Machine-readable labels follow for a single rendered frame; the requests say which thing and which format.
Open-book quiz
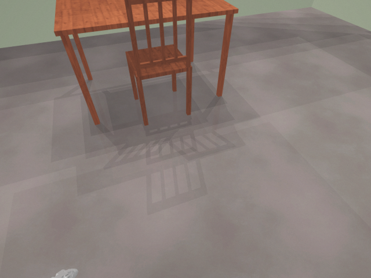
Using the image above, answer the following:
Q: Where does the chair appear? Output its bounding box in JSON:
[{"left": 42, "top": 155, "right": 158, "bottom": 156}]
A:
[{"left": 125, "top": 0, "right": 192, "bottom": 126}]

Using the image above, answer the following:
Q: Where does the table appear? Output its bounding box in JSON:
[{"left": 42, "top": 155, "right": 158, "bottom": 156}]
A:
[{"left": 54, "top": 0, "right": 238, "bottom": 125}]

